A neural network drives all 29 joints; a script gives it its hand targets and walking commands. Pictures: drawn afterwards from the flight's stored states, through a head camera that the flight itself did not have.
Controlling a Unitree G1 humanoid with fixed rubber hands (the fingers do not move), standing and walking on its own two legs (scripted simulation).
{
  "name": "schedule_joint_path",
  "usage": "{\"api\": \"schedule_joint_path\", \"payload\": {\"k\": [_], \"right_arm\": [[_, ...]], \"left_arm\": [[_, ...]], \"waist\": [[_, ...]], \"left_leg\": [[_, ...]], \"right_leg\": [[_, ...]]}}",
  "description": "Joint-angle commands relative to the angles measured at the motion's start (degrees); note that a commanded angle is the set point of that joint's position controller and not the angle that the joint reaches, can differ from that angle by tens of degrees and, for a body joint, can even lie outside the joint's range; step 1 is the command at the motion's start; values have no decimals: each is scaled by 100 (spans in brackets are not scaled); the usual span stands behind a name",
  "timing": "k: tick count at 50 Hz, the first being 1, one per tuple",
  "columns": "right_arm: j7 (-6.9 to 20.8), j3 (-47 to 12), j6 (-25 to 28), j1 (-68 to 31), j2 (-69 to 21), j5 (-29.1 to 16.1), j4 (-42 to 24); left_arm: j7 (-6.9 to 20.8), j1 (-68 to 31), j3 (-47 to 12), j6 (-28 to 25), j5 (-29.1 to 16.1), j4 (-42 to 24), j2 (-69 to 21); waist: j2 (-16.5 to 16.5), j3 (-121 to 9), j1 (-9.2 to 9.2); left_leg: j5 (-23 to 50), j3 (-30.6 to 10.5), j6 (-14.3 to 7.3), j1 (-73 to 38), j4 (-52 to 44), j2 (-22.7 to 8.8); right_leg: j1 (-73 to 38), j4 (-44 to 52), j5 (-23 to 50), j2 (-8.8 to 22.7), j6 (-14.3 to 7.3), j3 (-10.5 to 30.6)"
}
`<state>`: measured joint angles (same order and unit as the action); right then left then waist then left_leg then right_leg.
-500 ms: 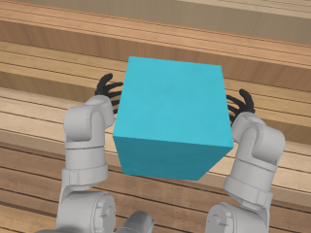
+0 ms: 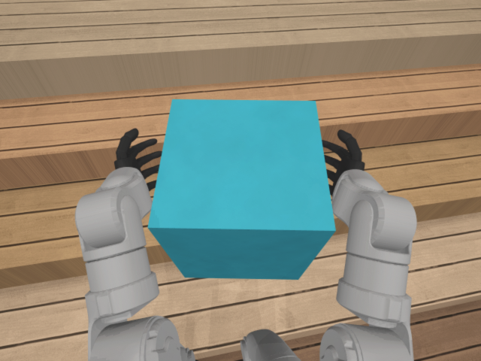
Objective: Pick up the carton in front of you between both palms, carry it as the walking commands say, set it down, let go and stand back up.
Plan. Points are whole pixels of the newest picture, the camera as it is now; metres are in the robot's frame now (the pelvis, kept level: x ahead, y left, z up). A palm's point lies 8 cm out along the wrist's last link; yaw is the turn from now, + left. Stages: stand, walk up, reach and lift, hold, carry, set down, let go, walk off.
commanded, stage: carry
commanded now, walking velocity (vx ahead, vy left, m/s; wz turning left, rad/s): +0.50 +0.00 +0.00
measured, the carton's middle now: (242, 199) +0.37 -0.05 +0.05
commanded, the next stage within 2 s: none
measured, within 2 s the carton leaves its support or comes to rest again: neither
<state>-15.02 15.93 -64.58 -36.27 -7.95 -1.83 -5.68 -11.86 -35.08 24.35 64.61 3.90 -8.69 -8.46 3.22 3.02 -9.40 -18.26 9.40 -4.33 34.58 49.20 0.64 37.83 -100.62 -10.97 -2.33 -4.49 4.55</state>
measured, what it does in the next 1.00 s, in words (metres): climbs: right foot 0.15 m higher, then left foot 0.15 m higher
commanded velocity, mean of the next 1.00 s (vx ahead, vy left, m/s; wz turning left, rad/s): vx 0.50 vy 0.00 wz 0.00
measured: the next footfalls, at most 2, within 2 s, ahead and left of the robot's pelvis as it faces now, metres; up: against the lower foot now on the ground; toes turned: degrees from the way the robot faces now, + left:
right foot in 0.36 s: +0.44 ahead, -0.14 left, +0.15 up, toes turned -5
left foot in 0.90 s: +0.72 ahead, +0.08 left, +0.30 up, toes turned +6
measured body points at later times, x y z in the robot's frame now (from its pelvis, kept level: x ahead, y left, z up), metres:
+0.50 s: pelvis +0.29 -0.07 +0.13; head +0.31 -0.06 +0.58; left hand +0.63 +0.14 +0.25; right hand +0.67 -0.17 +0.24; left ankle +0.16 +0.04 -0.41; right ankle +0.40 -0.14 -0.54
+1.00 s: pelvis +0.57 +0.00 +0.26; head +0.58 -0.02 +0.71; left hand +0.95 +0.12 +0.39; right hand +0.92 -0.19 +0.39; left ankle +0.68 +0.08 -0.39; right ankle +0.41 -0.12 -0.38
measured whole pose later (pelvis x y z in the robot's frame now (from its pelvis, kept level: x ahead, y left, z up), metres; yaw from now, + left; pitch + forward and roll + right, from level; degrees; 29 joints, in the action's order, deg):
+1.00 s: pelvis +0.57 +0.00 +0.26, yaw +0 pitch +4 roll +4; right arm -14.1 15.9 -66.1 -39.6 -7.7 1.9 3.2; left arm -11.2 -35.3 24.3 65.2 4.2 -1.4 -5.7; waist 0.9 -3.4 -8.2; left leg -21.5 11.6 -6.0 44.0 61.6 0.8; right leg 20.3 -67.2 -6.5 3.7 -1.7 2.2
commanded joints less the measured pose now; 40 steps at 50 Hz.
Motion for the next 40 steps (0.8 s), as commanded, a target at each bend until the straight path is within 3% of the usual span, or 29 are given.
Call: {"api": "schedule_joint_path", "payload": {"k": [1,4,5,7,8,9,11,12,13,14,15,16,17,18,19,20,21,22,23,24,26,28,30,31,32,35,37,38,40], "right_arm": [[665,-3982,205,-4432,-4638,-1770,-1128],[534,-3697,23,-3645,-4115,-1429,-743],[485,-3522,-50,-3441,-3904,-1263,-573],[404,-3138,-213,-3161,-3552,-939,-283],[377,-2981,-285,-3171,-3458,-829,-180],[370,-2874,-344,-3252,-3397,-763,-114],[379,-2706,-417,-3444,-3311,-727,-25],[382,-2635,-438,-3537,-3246,-728,26],[378,-2522,-451,-3620,-3235,-683,106],[372,-2351,-469,-3702,-3225,-588,191],[361,-2239,-480,-3527,-3272,-495,384],[353,-2160,-481,-3425,-3323,-376,442],[344,-2112,-467,-3418,-3351,-236,472],[334,-2050,-430,-3416,-3429,-78,505],[325,-1940,-382,-3487,-3453,45,535],[339,-1955,-314,-3385,-3624,146,651],[359,-1831,-243,-3143,-3627,177,715],[366,-1829,-150,-3455,-3762,261,556],[387,-1882,-70,-3622,-3913,231,381],[407,-2025,12,-3841,-4077,143,168],[390,-2289,134,-3885,-4067,102,-26],[380,-2556,205,-3700,-4036,27,-197],[372,-2762,202,-3426,-3905,-17,-192],[360,-2812,171,-3248,-3856,-73,-228],[364,-2930,133,-3311,-3823,-166,-268],[312,-2971,-27,-3338,-3631,-319,-219],[239,-2929,-134,-3411,-3537,-365,-145],[202,-2901,-171,-3520,-3525,-424,-113],[142,-2974,-245,-3719,-3530,-526,-73]], "left_arm": [[-18,-3932,-3517,-144,-708,-635,-3478],[-68,-3362,-3634,11,-756,-324,-3206],[-79,-3212,-3620,109,-748,-199,-3141],[-73,-3204,-3614,315,-822,43,-3121],[-74,-3277,-3563,392,-817,171,-3116],[-81,-3383,-3498,449,-809,274,-3118],[-126,-3641,-3406,526,-824,481,-3115],[-147,-3812,-3413,544,-844,540,-3178],[-165,-3926,-3452,567,-898,633,-3309],[-195,-4052,-3511,558,-977,722,-3532],[-210,-4177,-3521,543,-1013,794,-3630],[-209,-4150,-3566,499,-1073,891,-3816],[-185,-4134,-3583,443,-1143,901,-3961],[-141,-4259,-3673,376,-1221,804,-4155],[-80,-4445,-3787,292,-1292,770,-4390],[-29,-4512,-3881,208,-1352,816,-4493],[8,-4601,-4084,117,-1513,759,-4605],[90,-4790,-4256,56,-1765,616,-4930],[189,-5081,-4465,-53,-2007,370,-5201],[283,-5297,-4583,-137,-2149,216,-5362],[392,-5122,-4670,-226,-2220,187,-5465],[391,-4583,-4637,-274,-2058,216,-5210],[316,-4113,-4477,-268,-1813,218,-4855],[268,-3883,-4378,-246,-1684,183,-4672],[216,-3723,-4258,-202,-1552,169,-4396],[75,-3299,-3879,-38,-1195,241,-3773],[41,-3280,-3723,43,-1104,188,-3487],[39,-3355,-3633,87,-1087,149,-3357],[27,-3359,-3375,156,-1084,179,-3120]], "waist": [[-779,-3397,366],[-352,-3141,390],[-809,-3076,250],[-1056,-2771,77],[-937,-2527,66],[-738,-2222,134],[-637,-1543,550],[-820,-1259,697],[-1328,-1345,769],[-1448,-1505,935],[-1970,-1998,1175],[-2219,-2566,1481],[-2315,-3082,1858],[-2102,-3473,2132],[-1290,-3706,2260],[219,-3783,1743],[1513,-4575,1458],[773,-4709,1372],[267,-4176,1417],[13,-3615,1303],[-64,-3282,1240],[-170,-3230,1342],[-423,-3052,1313],[-108,-3167,1374],[148,-2993,1496],[54,-2640,1635],[-192,-2075,1373],[-57,-1828,1345],[480,-1691,1217]], "left_leg": [[681,-3319,-1027,-4221,-2152,-1516],[1899,-2862,-1064,-4453,-2452,-1741],[2230,-2960,-1297,-4674,-2686,-1931],[1987,-3133,-1429,-5476,-2857,-2180],[1543,-3074,-1345,-5680,-2932,-2226],[976,-2788,-1157,-5534,-3103,-2140],[-326,-1904,-664,-3967,-3713,-1514],[-180,-1301,-768,-2917,-4425,-1227],[709,-971,-741,-2051,-5024,-1138],[2213,-80,-664,-1297,-5117,-873],[4932,122,-719,-1412,-4651,-942],[7623,318,-650,-2267,-3796,-1043],[9323,425,-506,-2962,-2740,-1125],[9606,518,-354,-3338,-1366,-1152],[7867,214,-79,-3307,441,-909],[3192,-267,406,-1423,2319,-240],[896,-1361,465,-311,4985,583],[877,-1967,203,139,5983,385],[743,-1871,-1,741,6076,311],[764,-1798,-149,1093,5816,87],[715,-1596,-296,1455,5469,-174],[519,-1559,-324,1977,5256,-324],[30,-1110,-212,2237,4573,-322],[121,-735,-244,2354,5063,-199],[-277,-658,-294,3209,5970,-181],[-1280,-992,-386,5594,7781,-431],[-1014,-755,-269,5442,6836,-646],[-707,-479,-192,5017,6294,-672],[-499,-48,-67,3674,5057,-710]], "right_leg": [[1924,-327,-405,344,-171,46],[2248,740,-906,511,-135,-459],[2842,-408,-1176,424,-162,-682],[4608,-2060,-2120,521,-255,-517],[5328,-2481,-2422,647,-268,-392],[5643,-2530,-2339,730,-237,-447],[4728,-919,-1718,915,-101,-881],[3654,221,-1420,890,-50,-1354],[2221,1190,-1288,958,-94,-1401],[748,2183,-1002,715,-180,-1774],[-303,2400,-266,416,-341,-2012],[-677,2637,-75,140,-459,-2174],[-1141,3104,-228,-208,-462,-2412],[-1804,4262,-297,-423,-385,-2434],[-2566,5959,-313,-486,-231,-1520],[-3644,7148,1545,996,-735,1729],[-4163,8050,1981,1947,-1689,4320],[-4195,7599,830,1854,-1803,3929],[-3856,7392,-97,1679,-1641,3488],[-3482,7334,-629,1598,-1295,2996],[-3402,7418,-1433,1548,-1028,2248],[-3929,7553,-873,1700,-1065,2045],[-4029,7592,-163,1707,-1158,1466],[-4074,7694,472,1749,-1272,1285],[-4522,7923,933,2020,-1435,1555],[-5723,7962,51,2273,-1362,1705],[-4876,8330,-1003,1831,-853,1065],[-4218,8657,-1391,1604,-719,704],[-3102,9658,-1044,1331,-813,247]]}}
